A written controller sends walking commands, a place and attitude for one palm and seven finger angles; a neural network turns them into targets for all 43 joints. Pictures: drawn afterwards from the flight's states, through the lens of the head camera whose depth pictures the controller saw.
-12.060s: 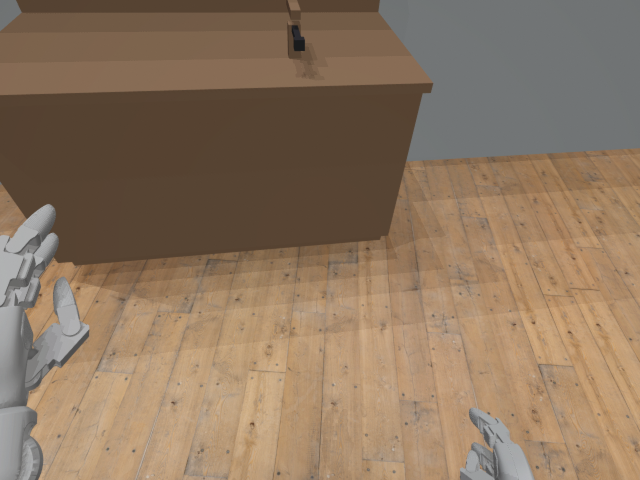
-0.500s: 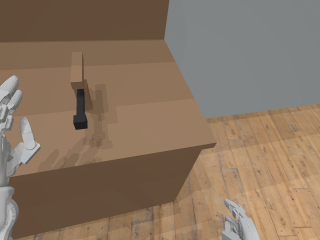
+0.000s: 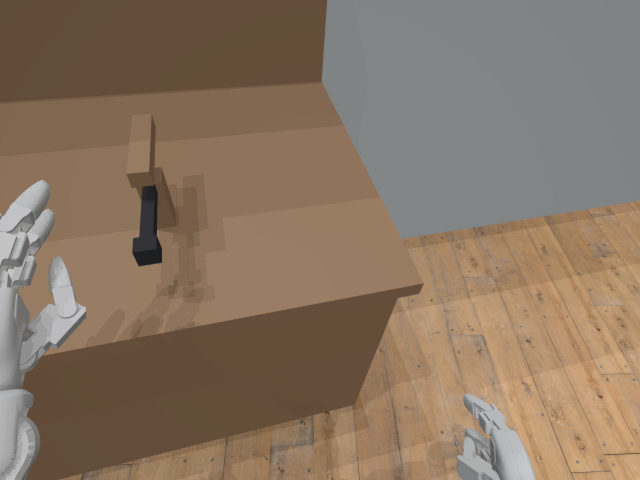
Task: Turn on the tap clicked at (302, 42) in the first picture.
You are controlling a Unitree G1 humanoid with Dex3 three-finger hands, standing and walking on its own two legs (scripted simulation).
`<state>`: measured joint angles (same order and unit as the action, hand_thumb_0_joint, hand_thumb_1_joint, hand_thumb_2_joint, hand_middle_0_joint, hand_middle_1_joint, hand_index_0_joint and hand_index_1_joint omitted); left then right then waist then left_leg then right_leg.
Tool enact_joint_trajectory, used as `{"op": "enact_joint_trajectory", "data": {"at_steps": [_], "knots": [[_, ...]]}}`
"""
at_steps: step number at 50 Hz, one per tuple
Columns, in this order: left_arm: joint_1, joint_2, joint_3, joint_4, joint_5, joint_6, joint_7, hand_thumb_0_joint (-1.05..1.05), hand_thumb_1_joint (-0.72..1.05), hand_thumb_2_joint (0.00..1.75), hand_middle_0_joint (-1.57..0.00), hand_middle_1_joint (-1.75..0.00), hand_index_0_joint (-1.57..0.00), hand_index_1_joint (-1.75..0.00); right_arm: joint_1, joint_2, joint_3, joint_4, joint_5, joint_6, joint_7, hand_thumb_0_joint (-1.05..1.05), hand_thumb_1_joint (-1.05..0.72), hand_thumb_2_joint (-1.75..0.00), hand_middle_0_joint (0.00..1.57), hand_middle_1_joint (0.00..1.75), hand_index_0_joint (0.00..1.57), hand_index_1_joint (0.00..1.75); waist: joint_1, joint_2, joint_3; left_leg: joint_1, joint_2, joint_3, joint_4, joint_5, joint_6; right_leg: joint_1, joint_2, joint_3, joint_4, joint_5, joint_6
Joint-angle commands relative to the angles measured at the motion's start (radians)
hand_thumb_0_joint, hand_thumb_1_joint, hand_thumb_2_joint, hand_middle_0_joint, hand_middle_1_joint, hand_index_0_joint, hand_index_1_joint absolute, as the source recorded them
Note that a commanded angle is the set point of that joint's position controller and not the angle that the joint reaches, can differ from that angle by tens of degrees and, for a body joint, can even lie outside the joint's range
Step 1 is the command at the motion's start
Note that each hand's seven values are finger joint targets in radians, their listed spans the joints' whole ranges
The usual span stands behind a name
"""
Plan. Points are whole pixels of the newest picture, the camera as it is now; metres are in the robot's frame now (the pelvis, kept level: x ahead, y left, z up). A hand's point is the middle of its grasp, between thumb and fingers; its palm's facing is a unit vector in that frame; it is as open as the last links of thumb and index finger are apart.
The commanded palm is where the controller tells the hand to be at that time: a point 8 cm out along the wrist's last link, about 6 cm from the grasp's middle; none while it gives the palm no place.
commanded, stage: look again from close up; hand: left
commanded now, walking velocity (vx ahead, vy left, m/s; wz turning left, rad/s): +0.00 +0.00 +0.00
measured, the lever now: (147, 250) +0.35 +0.26 +0.08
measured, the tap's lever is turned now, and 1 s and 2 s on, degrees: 0 0 0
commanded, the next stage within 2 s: shuffle to correct the standing spot in 0.04 s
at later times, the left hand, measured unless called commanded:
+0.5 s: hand (133, 307) +0.23 +0.21 +0.16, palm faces +0.37 -0.86 -0.36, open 7.4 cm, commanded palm +0.17 +0.24 +0.17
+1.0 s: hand (104, 300) +0.24 +0.24 +0.15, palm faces +0.35 -0.85 -0.39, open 7.4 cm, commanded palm +0.17 +0.26 +0.17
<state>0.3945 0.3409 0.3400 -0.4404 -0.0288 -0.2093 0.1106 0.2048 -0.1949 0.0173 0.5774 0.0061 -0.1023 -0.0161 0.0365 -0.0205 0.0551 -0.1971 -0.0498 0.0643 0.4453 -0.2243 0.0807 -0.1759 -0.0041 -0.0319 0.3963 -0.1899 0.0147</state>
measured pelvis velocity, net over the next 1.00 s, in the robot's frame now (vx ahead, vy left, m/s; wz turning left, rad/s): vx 0.01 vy -0.01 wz -0.01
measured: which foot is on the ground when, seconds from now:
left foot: down 0.00-1.00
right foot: down 0.00-1.00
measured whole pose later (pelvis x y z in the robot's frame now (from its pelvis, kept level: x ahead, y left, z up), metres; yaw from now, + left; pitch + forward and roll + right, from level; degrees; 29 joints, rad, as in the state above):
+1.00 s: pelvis +0.01 -0.01 +0.00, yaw -1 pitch +0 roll -1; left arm 0.41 0.40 0.37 -0.43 -0.05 -0.22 0.08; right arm 0.22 -0.19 0.02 0.57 0.00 -0.13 -0.03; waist 0.03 -0.04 0.06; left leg -0.22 -0.03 0.07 0.47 -0.25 0.07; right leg -0.21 0.02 -0.02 0.43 -0.22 -0.01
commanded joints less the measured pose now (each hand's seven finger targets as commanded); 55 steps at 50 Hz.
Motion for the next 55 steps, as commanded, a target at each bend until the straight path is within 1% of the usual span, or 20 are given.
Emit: {"op": "enact_joint_trajectory", "data": {"at_steps": [1,7,12,18,22,26,29,30,31,32,33,34,36,39,41,42,44,47,52,55], "knots": [[-0.094,0.159,0.086,-0.211,-0.001,-0.061,0.019,0.0,0.9,0.9,-0.2,-0.3,-0.2,-0.3,-0.1,-0.132,-0.055,-0.167,0.002,-0.056,-0.018,0.0,-0.9,-0.9,0.2,0.3,0.2,0.3,-0.014,0.064,-0.117,-0.056,0.122,-0.13,-0.129,-0.033,-0.08,0.084,-0.04,0.071,-0.048,0.065,-0.04],[-0.066,0.183,0.113,-0.222,-0.01,-0.054,0.022,0.0,0.9,0.9,-0.2,-0.3,-0.2,-0.3,-0.108,-0.13,-0.052,-0.16,0.002,-0.06,-0.024,0.0,-0.9,-0.9,0.2,0.3,0.2,0.3,-0.013,0.08,-0.144,-0.008,0.109,-0.114,-0.092,0.059,-0.073,0.065,-0.049,0.089,-0.061,0.12,-0.044],[-0.075,0.19,0.121,-0.218,-0.021,-0.041,0.014,0.0,0.9,0.9,-0.2,-0.3,-0.2,-0.3,-0.108,-0.123,-0.052,-0.16,0.006,-0.048,-0.025,0.0,-0.9,-0.9,0.2,0.3,0.2,0.3,-0.015,0.072,-0.146,0.018,0.135,-0.124,-0.113,0.13,-0.084,0.058,-0.019,0.055,-0.041,0.131,-0.03],[-0.027,0.158,0.087,-0.234,-0.023,-0.033,0.019,0.0,0.9,0.9,-0.2,-0.3,-0.2,-0.3,-0.102,-0.131,-0.05,-0.164,0.002,-0.049,-0.024,0.0,-0.9,-0.9,0.2,0.3,0.2,0.3,-0.015,0.082,-0.16,0.001,0.106,-0.107,-0.067,0.122,-0.066,0.081,-0.058,0.094,-0.073,0.174,-0.045],[-0.009,0.196,0.127,-0.226,-0.026,-0.025,0.028,0.0,0.9,0.9,-0.2,-0.3,-0.2,-0.3,-0.109,-0.129,-0.052,-0.16,0.004,-0.047,-0.031,0.0,-0.9,-0.9,0.2,0.3,0.2,0.3,-0.014,0.067,-0.15,0.012,0.103,-0.107,-0.056,0.102,-0.063,0.049,-0.069,0.115,-0.094,0.147,-0.046],[-0.026,0.175,0.109,-0.217,-0.03,-0.021,0.028,0.0,0.9,0.9,-0.2,-0.3,-0.2,-0.3,-0.099,-0.129,-0.055,-0.162,0.006,-0.041,-0.033,0.0,-0.9,-0.9,0.2,0.3,0.2,0.3,-0.018,0.033,-0.156,0.024,0.104,-0.108,-0.053,0.119,-0.059,0.055,-0.071,0.113,-0.093,0.155,-0.042],[-0.042,0.17,0.096,-0.242,-0.03,-0.019,0.029,0.0,0.9,0.9,-0.2,-0.3,-0.2,-0.3,-0.104,-0.133,-0.057,-0.16,0.007,-0.041,-0.035,0.0,-0.9,-0.9,0.2,0.3,0.2,0.3,-0.02,0.058,-0.173,0.039,0.11,-0.111,-0.054,0.168,-0.061,0.071,-0.068,0.099,-0.069,0.2,-0.043],[-1.05,0.982,0.671,-0.488,0.133,-0.122,0.022,0.0,0.9,0.9,-0.2,-0.3,-0.2,-0.3,0.046,-0.154,-0.064,-0.135,-0.033,-0.087,-0.029,0.0,-0.9,-0.9,0.2,0.3,0.2,0.3,-0.005,-0.097,-0.009,-0.097,0.133,-0.046,0.063,0.198,-0.046,-0.102,-0.075,0.116,-0.161,0.263,0.063],[-0.474,0.367,0.282,0.127,0.036,-0.074,-0.02,0.0,0.9,0.9,-0.2,-0.3,-0.2,-0.3,-0.062,-0.049,-0.018,-0.084,-0.01,-0.081,-0.028,0.0,-0.9,-0.9,0.2,0.3,0.2,0.3,-0.009,-0.052,-0.21,0.014,0.062,-0.082,0.023,0.217,-0.042,-0.017,-0.124,0.137,-0.06,0.242,-0.053],[-0.257,0.146,0.127,0.137,-0.024,-0.046,-0.03,0.0,0.9,0.9,-0.2,-0.3,-0.2,-0.3,-0.065,-0.106,-0.072,-0.136,0.028,-0.077,-0.011,0.0,-0.9,-0.9,0.2,0.3,0.2,0.3,0.005,0.139,-0.246,0.077,0.095,-0.071,-0.001,0.243,-0.068,0.05,-0.1,0.157,0.015,0.308,-0.069],[-0.276,0.173,0.102,-0.037,-0.016,-0.066,-0.031,0.0,0.9,0.9,-0.2,-0.3,-0.2,-0.3,-0.042,-0.131,-0.072,-0.158,0.02,-0.08,-0.001,0.0,-0.9,-0.9,0.2,0.3,0.2,0.3,-0.001,0.16,-0.264,0.061,0.109,-0.054,0.02,0.225,-0.061,0.06,-0.104,0.175,0.006,0.304,-0.042],[-0.18,0.165,0.088,-0.081,-0.022,-0.076,-0.028,0.0,0.9,0.9,-0.2,-0.3,-0.2,-0.3,-0.048,-0.133,-0.07,-0.155,0.018,-0.08,0.011,0.0,-0.9,-0.9,0.2,0.3,0.2,0.3,0.003,0.145,-0.263,0.045,0.112,-0.065,0.016,0.231,-0.056,0.088,-0.105,0.158,0.008,0.309,-0.027],[-0.044,0.131,0.037,-0.164,-0.023,-0.071,-0.025,0.0,0.9,0.9,-0.2,-0.3,-0.2,-0.3,-0.075,-0.132,-0.064,-0.171,0.017,-0.078,0.029,0.0,-0.9,-0.9,0.2,0.3,0.2,0.3,0.011,0.057,-0.228,0.014,0.111,-0.075,-0.004,0.2,-0.053,0.086,-0.091,0.14,-0.007,0.245,-0.015],[0.008,0.198,0.116,-0.199,-0.023,-0.064,-0.008,0.0,0.9,0.9,-0.2,-0.3,-0.2,-0.3,-0.096,-0.139,-0.058,-0.176,0.009,-0.071,0.017,0.0,-0.9,-0.9,0.2,0.3,0.2,0.3,0.004,-0.013,-0.185,-0.007,0.123,-0.097,-0.039,0.147,-0.059,0.047,-0.072,0.106,-0.022,0.139,-0.04],[-0.005,0.233,0.171,-0.198,-0.026,-0.068,-0.003,0.0,0.9,0.9,-0.2,-0.3,-0.2,-0.3,-0.103,-0.134,-0.053,-0.18,0.004,-0.067,-0.001,0.0,-0.9,-0.9,0.2,0.3,0.2,0.3,-0.002,-0.017,-0.159,-0.015,0.122,-0.105,-0.057,0.102,-0.057,0.024,-0.066,0.106,-0.034,0.088,-0.044],[-0.039,0.293,0.229,-0.228,-0.026,-0.072,0.003,0.0,0.9,0.9,-0.2,-0.3,-0.2,-0.3,-0.117,-0.135,-0.05,-0.178,0.003,-0.064,-0.011,0.0,-0.9,-0.9,0.2,0.3,0.2,0.3,-0.003,0.015,-0.155,-0.006,0.125,-0.11,-0.07,0.1,-0.058,0.012,-0.06,0.099,-0.027,0.082,-0.044],[-0.063,0.247,0.199,-0.223,-0.033,-0.078,-0.002,0.0,0.9,0.9,-0.2,-0.3,-0.2,-0.3,-0.104,-0.126,-0.047,-0.187,0.003,-0.066,-0.022,0.0,-0.9,-0.9,0.2,0.3,0.2,0.3,-0.01,0.067,-0.154,-0.011,0.134,-0.117,-0.085,0.102,-0.053,0.028,-0.054,0.085,-0.007,0.088,-0.044],[-0.126,0.24,0.178,-0.253,-0.026,-0.082,-0.004,0.0,0.9,0.9,-0.2,-0.3,-0.2,-0.3,-0.111,-0.127,-0.042,-0.181,0.0,-0.08,-0.026,0.0,-0.9,-0.9,0.2,0.3,0.2,0.3,-0.01,0.127,-0.15,0.001,0.141,-0.119,-0.098,0.1,-0.055,0.03,-0.045,0.071,0.005,0.093,-0.042],[-0.098,0.16,0.096,-0.237,-0.011,-0.074,-0.004,0.0,0.9,0.9,-0.2,-0.3,-0.2,-0.3,-0.093,-0.13,-0.049,-0.163,0.0,-0.096,-0.014,0.0,-0.9,-0.9,0.2,0.3,0.2,0.3,-0.012,0.097,-0.181,0.043,0.141,-0.11,-0.083,0.183,-0.066,0.049,-0.037,0.056,0.003,0.154,-0.041],[-0.086,0.155,0.085,-0.215,-0.004,-0.066,0.0,0.0,0.9,0.9,-0.2,-0.3,-0.2,-0.3,-0.084,-0.137,-0.052,-0.158,-0.003,-0.087,-0.011,0.0,-0.9,-0.9,0.2,0.3,0.2,0.3,-0.013,0.091,-0.165,0.019,0.144,-0.117,-0.089,0.204,-0.075,0.056,-0.035,0.049,-0.002,0.156,-0.038]]}}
